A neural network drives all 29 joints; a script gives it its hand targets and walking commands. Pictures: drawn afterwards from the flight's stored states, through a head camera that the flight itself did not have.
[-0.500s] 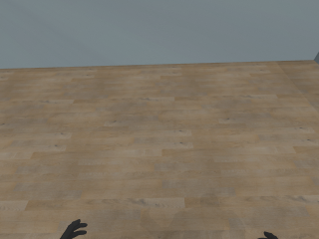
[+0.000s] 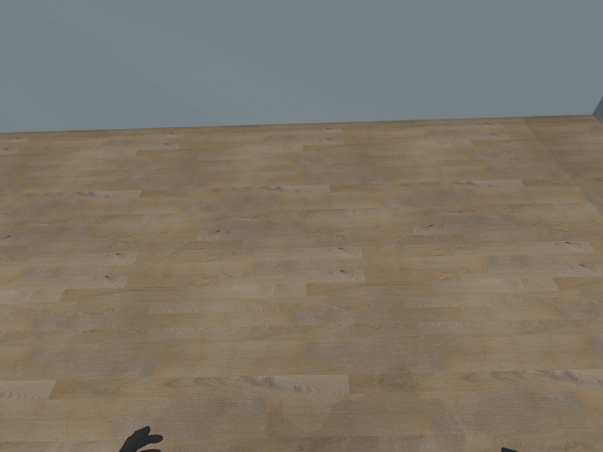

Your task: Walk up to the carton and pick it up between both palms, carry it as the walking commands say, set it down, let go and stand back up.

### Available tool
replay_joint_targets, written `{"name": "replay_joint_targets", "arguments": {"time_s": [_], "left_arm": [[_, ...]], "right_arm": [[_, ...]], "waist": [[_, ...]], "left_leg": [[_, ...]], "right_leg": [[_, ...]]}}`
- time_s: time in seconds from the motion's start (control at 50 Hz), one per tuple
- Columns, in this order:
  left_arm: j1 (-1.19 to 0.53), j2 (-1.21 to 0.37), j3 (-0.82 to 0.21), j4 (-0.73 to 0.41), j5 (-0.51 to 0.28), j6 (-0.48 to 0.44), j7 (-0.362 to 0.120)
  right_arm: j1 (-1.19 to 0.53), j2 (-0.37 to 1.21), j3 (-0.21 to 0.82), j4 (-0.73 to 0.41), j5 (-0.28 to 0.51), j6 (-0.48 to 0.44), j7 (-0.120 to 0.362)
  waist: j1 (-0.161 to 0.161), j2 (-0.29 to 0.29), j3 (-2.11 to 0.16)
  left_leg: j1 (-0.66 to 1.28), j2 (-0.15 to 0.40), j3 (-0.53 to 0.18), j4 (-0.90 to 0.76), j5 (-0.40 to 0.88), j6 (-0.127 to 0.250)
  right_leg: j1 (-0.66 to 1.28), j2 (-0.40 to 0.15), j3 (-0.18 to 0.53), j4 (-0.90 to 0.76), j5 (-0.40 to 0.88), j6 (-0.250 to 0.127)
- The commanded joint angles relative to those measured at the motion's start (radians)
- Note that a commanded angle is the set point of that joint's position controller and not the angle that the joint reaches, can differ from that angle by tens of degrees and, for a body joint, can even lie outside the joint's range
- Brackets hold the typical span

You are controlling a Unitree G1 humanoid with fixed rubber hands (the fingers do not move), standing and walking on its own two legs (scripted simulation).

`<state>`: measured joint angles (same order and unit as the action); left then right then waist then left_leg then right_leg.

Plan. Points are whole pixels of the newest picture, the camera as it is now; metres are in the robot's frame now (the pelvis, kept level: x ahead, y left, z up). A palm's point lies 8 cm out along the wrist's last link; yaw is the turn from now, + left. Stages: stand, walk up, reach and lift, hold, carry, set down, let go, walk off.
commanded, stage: walk up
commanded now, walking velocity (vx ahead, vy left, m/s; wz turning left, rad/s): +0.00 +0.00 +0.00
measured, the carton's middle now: out of the picture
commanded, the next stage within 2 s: none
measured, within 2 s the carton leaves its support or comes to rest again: neither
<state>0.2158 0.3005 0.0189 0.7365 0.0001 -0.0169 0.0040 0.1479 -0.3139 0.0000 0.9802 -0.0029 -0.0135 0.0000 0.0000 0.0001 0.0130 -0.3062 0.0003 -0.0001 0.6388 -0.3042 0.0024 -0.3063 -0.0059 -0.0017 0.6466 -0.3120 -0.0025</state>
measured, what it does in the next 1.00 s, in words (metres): steps on the spot, turning left: right foot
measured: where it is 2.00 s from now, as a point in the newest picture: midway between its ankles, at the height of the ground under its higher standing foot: outside the picture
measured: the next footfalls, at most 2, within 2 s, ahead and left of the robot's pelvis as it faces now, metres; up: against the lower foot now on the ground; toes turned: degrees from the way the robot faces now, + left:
right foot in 0.84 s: +0.00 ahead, -0.14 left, +0.00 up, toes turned +14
left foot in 1.12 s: -0.09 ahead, +0.11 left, +0.00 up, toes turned +24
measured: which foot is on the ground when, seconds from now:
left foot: down 0.00-0.84, up 0.86-1.00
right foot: down 0.00-0.38, up 0.40-0.82, down 0.84-1.00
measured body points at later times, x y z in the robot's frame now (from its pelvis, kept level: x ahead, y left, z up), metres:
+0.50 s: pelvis -0.02 +0.04 +0.00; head +0.01 +0.07 +0.45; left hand +0.04 +0.33 -0.13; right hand +0.14 -0.21 -0.11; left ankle +0.00 +0.12 -0.72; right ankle +0.02 -0.12 -0.68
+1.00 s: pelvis -0.05 -0.02 +0.01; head +0.00 -0.01 +0.46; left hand -0.04 +0.29 -0.10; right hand +0.14 -0.22 -0.13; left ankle -0.08 +0.12 -0.68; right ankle -0.04 -0.15 -0.72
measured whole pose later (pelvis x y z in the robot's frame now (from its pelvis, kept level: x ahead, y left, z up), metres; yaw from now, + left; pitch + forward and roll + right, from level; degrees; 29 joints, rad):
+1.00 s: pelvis -0.05 -0.02 +0.01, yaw +23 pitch +1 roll +1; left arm 0.15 0.29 0.02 0.75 0.00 0.09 0.02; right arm 0.22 -0.28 0.00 0.81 0.00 0.07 0.02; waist 0.00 0.01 0.08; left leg -0.50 -0.04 -0.08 0.94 -0.44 0.00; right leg -0.20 -0.10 -0.15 0.54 -0.35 0.02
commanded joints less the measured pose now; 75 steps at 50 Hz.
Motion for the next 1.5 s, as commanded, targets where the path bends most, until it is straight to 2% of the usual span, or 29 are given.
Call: {"name": "replay_joint_targets", "arguments": {"time_s": [0.0,0.08,0.1,0.16,0.2,0.22,0.32,0.34,0.36,0.42,0.68,0.74,0.78,0.8,0.82,0.86,0.92,0.98,1.04,1.06,1.08,1.1,1.14,1.22,1.3,1.36,1.4,1.42,1.48], "left_arm": [[-0.083,0.230,0.040,0.044,0.013,-0.044,0.006],[-0.096,0.228,0.039,0.050,0.016,-0.042,0.005],[-0.165,0.127,0.032,0.037,0.009,0.022,0.007],[-0.003,0.224,0.052,0.001,0.010,0.048,0.035],[-0.018,0.249,0.053,-0.003,0.014,0.049,0.039],[-0.012,0.239,0.047,0.005,0.020,0.048,0.040],[-0.140,0.177,0.051,-0.002,0.032,0.074,0.024],[-0.119,0.123,0.043,-0.023,0.030,0.078,0.017],[-0.139,0.108,0.044,-0.050,0.029,0.092,0.017],[-0.166,0.106,0.051,-0.055,0.016,0.087,0.009],[-0.137,0.094,0.049,-0.046,0.007,0.089,0.011],[-0.035,0.104,0.052,-0.015,-0.001,0.083,0.016],[0.070,0.171,0.077,0.017,0.012,0.078,0.028],[0.089,0.233,0.091,0.023,0.024,0.075,0.032],[0.009,0.250,0.082,0.007,0.037,0.079,0.031],[-0.115,0.173,0.069,-0.031,0.030,0.072,0.028],[-0.111,0.138,0.062,-0.003,0.032,0.070,0.028],[-0.057,0.182,0.075,0.015,0.040,0.069,0.018],[-0.064,0.171,0.077,0.012,0.028,0.077,0.018],[-0.070,0.147,0.068,0.000,0.020,0.076,0.015],[-0.063,0.115,0.062,-0.022,0.015,0.077,0.014],[-0.091,0.067,0.050,-0.060,0.013,0.085,0.007],[-0.149,0.080,0.063,-0.096,0.003,0.087,0.011],[-0.146,0.076,0.062,-0.095,-0.008,0.065,0.005],[-0.109,0.059,0.061,-0.080,-0.017,0.073,0.010],[0.067,0.098,0.070,-0.031,-0.013,0.070,0.020],[0.124,0.236,0.100,-0.003,0.018,0.070,0.030],[0.083,0.244,0.095,-0.014,0.021,0.074,0.029],[-0.004,0.158,0.073,-0.012,0.015,0.063,0.021]], "right_arm": [[-0.086,-0.234,-0.057,-0.062,-0.022,-0.041,0.003],[-0.099,-0.234,-0.057,-0.053,-0.019,-0.041,0.000],[-0.019,-0.179,-0.028,-0.115,-0.030,0.010,0.018],[-0.095,-0.126,-0.045,-0.228,-0.032,0.042,0.030],[-0.041,-0.086,-0.044,-0.242,-0.035,0.054,0.027],[-0.045,-0.080,-0.052,-0.253,-0.036,0.063,0.028],[0.095,-0.100,-0.054,-0.218,-0.005,0.048,0.043],[0.167,-0.202,-0.078,-0.213,-0.011,0.038,0.032],[0.160,-0.280,-0.096,-0.233,-0.019,0.039,0.025],[0.115,-0.208,-0.090,-0.232,-0.016,0.049,0.013],[0.117,-0.212,-0.110,-0.262,-0.020,0.067,0.004],[0.052,-0.196,-0.105,-0.276,-0.022,0.075,0.002],[0.016,-0.132,-0.083,-0.298,-0.022,0.070,0.002],[0.011,-0.075,-0.072,-0.310,-0.016,0.064,0.005],[0.000,-0.072,-0.072,-0.317,-0.026,0.065,0.004],[-0.027,-0.082,-0.081,-0.291,-0.030,0.076,0.019],[0.002,-0.058,-0.066,-0.275,-0.007,0.074,0.032],[-0.029,-0.066,-0.052,-0.281,0.002,0.076,0.039],[0.056,-0.061,-0.049,-0.256,-0.002,0.059,0.031],[0.096,-0.095,-0.063,-0.237,-0.006,0.049,0.023],[0.114,-0.178,-0.083,-0.237,-0.008,0.041,0.015],[0.145,-0.265,-0.104,-0.237,-0.015,0.037,0.011],[0.196,-0.244,-0.107,-0.207,-0.013,0.041,0.001],[0.075,-0.197,-0.101,-0.220,-0.014,0.042,-0.014],[0.013,-0.192,-0.101,-0.225,-0.024,0.050,-0.013],[-0.064,-0.149,-0.085,-0.256,-0.025,0.060,-0.014],[-0.011,-0.044,-0.056,-0.264,-0.016,0.052,-0.013],[0.001,-0.051,-0.062,-0.253,-0.029,0.063,-0.012],[0.004,-0.063,-0.063,-0.219,-0.020,0.068,0.006]], "waist": [[0.005,-0.027,-0.012],[-0.001,-0.025,0.010],[-0.015,-0.029,-0.019],[0.054,-0.082,0.056],[0.039,-0.246,-0.029],[0.043,-0.210,-0.041],[-0.064,-0.095,-0.038],[-0.068,0.168,-0.045],[-0.057,0.309,0.003],[-0.026,0.143,0.037],[-0.048,0.203,-0.064],[0.012,0.202,-0.067],[0.081,0.097,-0.058],[0.076,-0.210,-0.078],[0.040,-0.234,-0.028],[0.004,-0.101,-0.001],[-0.009,-0.129,0.007],[0.002,-0.228,-0.004],[-0.037,-0.191,-0.032],[-0.054,-0.109,-0.046],[-0.040,0.108,-0.034],[-0.050,0.313,-0.006],[-0.073,0.210,0.006],[-0.049,0.208,-0.070],[-0.015,0.231,-0.033],[0.094,0.130,-0.021],[0.085,-0.250,-0.080],[0.063,-0.197,-0.060],[0.013,-0.121,-0.005]], "left_leg": [[0.034,0.099,-0.114,-0.199,0.074,0.062],[0.038,0.101,-0.113,-0.212,0.082,0.055],[-0.098,0.083,-0.138,-0.153,0.001,0.019],[-0.293,0.025,-0.088,-0.010,0.274,0.005],[-0.273,-0.011,0.011,0.230,-0.257,-0.020],[-0.237,-0.002,0.032,0.373,-0.295,-0.031],[0.098,0.028,0.000,-0.081,0.010,0.007],[0.204,0.226,-0.331,-0.225,0.317,0.077],[0.150,0.395,-0.646,-0.326,0.510,0.167],[0.084,0.288,-0.504,-0.303,0.466,0.129],[0.071,0.163,-0.518,-0.339,0.252,0.107],[-0.102,0.099,-0.434,-0.313,0.161,0.058],[-0.312,-0.020,-0.283,-0.204,0.000,-0.032],[-0.347,-0.102,-0.117,0.097,-0.210,-0.037],[-0.383,-0.042,-0.055,0.353,-0.268,-0.048],[-0.307,0.011,-0.026,0.517,-0.166,-0.060],[-0.196,0.015,0.014,0.309,-0.156,-0.066],[-0.091,0.004,0.060,0.179,-0.160,-0.068],[0.031,-0.016,0.088,-0.043,-0.027,-0.055],[0.130,0.000,0.021,-0.116,0.125,-0.027],[0.218,0.145,-0.241,-0.150,0.510,0.041],[0.294,0.355,-0.577,-0.188,0.905,0.149],[0.246,0.340,-0.592,-0.196,0.916,0.197],[0.295,0.219,-0.481,-0.166,0.901,0.148],[0.100,0.174,-0.457,-0.216,0.671,0.125],[-0.167,0.063,-0.342,-0.127,0.330,0.058],[-0.318,-0.077,-0.078,0.233,-0.306,-0.031],[-0.297,-0.018,-0.063,0.404,-0.362,-0.053],[-0.196,0.017,-0.039,0.470,-0.245,-0.066]], "right_leg": [[0.043,-0.105,0.107,-0.216,0.074,-0.052],[0.041,-0.102,0.100,-0.231,0.086,-0.048],[0.079,-0.104,-0.038,-0.099,-0.070,0.043],[0.214,-0.259,0.120,-0.215,0.146,-0.020],[0.198,-0.429,0.223,-0.291,0.303,-0.130],[0.145,-0.446,0.204,-0.300,0.322,-0.167],[-0.033,-0.256,-0.071,0.002,0.251,-0.018],[-0.203,-0.120,-0.160,0.259,0.007,0.040],[-0.356,-0.025,-0.055,0.397,-0.321,0.086],[-0.300,-0.068,0.036,0.379,-0.195,0.078],[-0.058,-0.005,-0.003,0.105,-0.153,0.087],[0.200,0.008,-0.045,-0.128,-0.046,0.073],[0.446,-0.121,0.023,-0.326,-0.049,0.031],[0.423,-0.395,0.248,-0.400,-0.036,-0.032],[0.299,-0.521,0.280,-0.393,0.069,-0.110],[0.152,-0.446,0.130,-0.379,0.129,-0.154],[0.191,-0.312,-0.079,-0.249,0.488,-0.083],[0.172,-0.321,-0.084,-0.186,0.559,-0.102],[0.183,-0.308,-0.129,-0.047,0.530,-0.074],[0.137,-0.266,-0.164,0.059,0.436,-0.040],[-0.031,-0.167,-0.194,0.239,0.207,0.008],[-0.270,-0.039,-0.141,0.377,-0.367,0.056],[-0.297,-0.051,0.024,0.441,-0.321,0.069],[-0.242,-0.037,0.020,0.288,-0.200,0.068],[-0.053,-0.023,0.002,0.139,-0.132,0.067],[0.283,-0.046,-0.016,-0.196,0.085,0.056],[0.396,-0.482,0.352,-0.344,0.183,-0.071],[0.302,-0.543,0.377,-0.362,0.188,-0.136],[0.172,-0.384,0.155,-0.310,0.326,-0.101]]}}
